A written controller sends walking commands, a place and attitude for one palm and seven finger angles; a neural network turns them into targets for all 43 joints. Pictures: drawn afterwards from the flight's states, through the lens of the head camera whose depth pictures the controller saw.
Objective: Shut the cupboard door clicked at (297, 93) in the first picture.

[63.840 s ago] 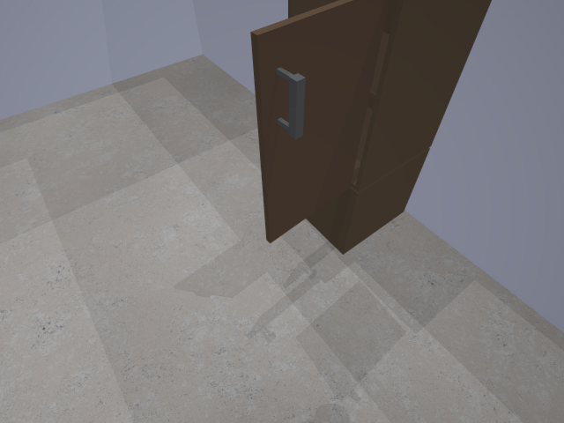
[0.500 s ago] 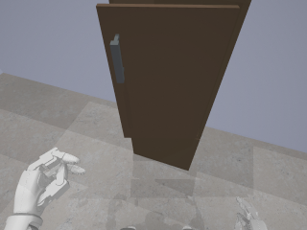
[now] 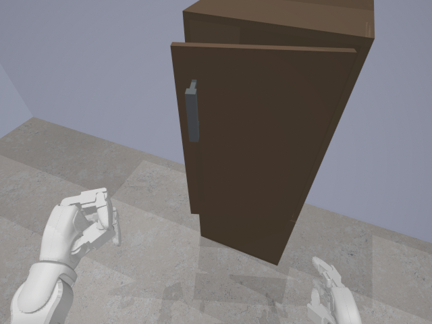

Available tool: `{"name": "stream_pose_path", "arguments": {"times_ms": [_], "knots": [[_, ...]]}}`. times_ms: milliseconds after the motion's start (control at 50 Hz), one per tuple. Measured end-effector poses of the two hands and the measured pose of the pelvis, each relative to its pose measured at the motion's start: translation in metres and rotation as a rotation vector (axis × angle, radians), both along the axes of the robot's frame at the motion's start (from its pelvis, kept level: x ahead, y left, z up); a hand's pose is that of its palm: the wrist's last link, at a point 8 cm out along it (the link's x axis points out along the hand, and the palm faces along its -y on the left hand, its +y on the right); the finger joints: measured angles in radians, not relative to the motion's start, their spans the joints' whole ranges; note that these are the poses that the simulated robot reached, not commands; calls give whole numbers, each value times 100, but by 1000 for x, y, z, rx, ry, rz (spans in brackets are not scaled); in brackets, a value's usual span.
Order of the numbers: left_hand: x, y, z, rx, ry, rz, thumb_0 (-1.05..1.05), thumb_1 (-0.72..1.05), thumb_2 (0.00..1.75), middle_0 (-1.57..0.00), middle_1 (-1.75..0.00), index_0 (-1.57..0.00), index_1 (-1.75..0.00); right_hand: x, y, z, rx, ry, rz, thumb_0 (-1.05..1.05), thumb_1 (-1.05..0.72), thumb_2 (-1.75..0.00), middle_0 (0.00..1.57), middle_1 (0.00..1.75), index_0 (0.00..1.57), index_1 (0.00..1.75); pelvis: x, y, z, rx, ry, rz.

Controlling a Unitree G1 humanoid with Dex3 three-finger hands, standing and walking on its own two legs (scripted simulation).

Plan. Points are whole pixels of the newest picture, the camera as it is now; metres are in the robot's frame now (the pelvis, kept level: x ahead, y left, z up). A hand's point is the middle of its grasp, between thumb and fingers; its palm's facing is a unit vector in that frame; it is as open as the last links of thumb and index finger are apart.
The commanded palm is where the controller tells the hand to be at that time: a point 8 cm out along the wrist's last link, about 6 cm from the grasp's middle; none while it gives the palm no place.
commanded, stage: raise the hand and make a fist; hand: left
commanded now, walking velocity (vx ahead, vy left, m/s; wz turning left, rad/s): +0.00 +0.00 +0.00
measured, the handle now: (194, 111) +0.51 +0.11 +0.14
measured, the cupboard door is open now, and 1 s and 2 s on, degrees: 18 18 18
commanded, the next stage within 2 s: bring the fist close to the handle in 0.52 s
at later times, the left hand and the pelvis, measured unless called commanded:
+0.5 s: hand (128, 217) +0.24 +0.16 +0.14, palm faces +0.08 -1.00 -0.04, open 3.1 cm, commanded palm +0.20 +0.21 +0.14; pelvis +0.00 -0.02 +0.01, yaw -1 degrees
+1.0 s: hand (159, 190) +0.29 +0.13 +0.14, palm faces +0.02 -1.00 -0.02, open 3.1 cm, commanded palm +0.26 +0.18 +0.14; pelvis -0.01 -0.03 +0.01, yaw -1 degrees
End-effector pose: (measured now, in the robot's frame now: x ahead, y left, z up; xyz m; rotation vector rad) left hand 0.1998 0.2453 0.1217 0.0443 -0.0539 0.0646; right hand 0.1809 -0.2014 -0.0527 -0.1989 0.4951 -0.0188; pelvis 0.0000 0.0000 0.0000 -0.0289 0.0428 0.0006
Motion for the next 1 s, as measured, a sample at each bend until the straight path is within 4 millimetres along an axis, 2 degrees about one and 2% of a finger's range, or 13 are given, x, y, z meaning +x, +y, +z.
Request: {"name": "stream_pose_path", "arguments": {"times_ms": [160,240,420,700,800,1000], "knots": [[17,-5,19,4,-3,-9,1,89,90,-129,-149,-129,-149,-6,-16,-1,-7,38,-37,2,-90,-90,21,30,20,30,4,-6,7,8,-23,-4],[21,-10,21,-12,11,-10,1,90,90,-129,-149,-129,-150,-9,-27,1,-10,44,-61,2,-90,-90,21,30,20,30,4,-11,10,12,-29,-9],[14,-25,15,-7,35,4,1,90,90,-130,-150,-130,-150,-14,-45,3,-21,42,-82,2,-90,-90,20,30,20,30,2,-21,11,20,-40,-14],[8,-37,19,-1,14,4,1,89,90,-130,-150,-130,-150,-18,-49,-1,-4,34,-71,2,-90,-90,20,30,20,30,-6,-30,11,23,-51,-6],[22,-46,21,-10,-11,-9,1,89,90,-130,-150,-130,-150,-19,-48,-3,-8,40,-64,2,-90,-90,20,30,20,30,-10,-30,11,25,-54,-1],[65,-62,21,-27,10,-41,1,89,90,-130,-150,-130,-150,-28,-49,-5,-2,73,-93,2,-90,-90,20,30,20,30,-11,-28,12,31,-49,-18]]}}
